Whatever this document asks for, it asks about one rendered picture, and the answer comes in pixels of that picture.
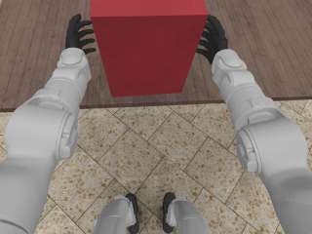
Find left robot foot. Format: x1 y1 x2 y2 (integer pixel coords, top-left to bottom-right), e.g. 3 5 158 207
125 193 139 234

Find robot left shin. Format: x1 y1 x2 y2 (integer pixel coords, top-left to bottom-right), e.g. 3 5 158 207
114 195 137 227

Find robot right hand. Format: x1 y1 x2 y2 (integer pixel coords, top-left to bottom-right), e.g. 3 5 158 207
195 14 228 64

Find robot left forearm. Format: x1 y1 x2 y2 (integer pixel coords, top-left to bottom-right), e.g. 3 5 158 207
4 47 92 151

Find table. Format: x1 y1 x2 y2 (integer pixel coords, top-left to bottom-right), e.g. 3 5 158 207
0 0 312 113

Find carton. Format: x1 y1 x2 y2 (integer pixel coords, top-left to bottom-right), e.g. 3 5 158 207
90 0 209 98

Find right robot upper arm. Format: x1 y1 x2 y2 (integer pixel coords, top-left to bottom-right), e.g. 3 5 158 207
235 116 312 234

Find robot left hand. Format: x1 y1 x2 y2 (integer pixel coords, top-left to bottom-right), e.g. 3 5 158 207
65 14 97 55

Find left robot upper arm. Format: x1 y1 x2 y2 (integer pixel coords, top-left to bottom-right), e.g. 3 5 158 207
0 103 78 234

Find robot right forearm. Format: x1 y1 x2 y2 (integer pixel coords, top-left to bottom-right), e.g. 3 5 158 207
211 49 308 160

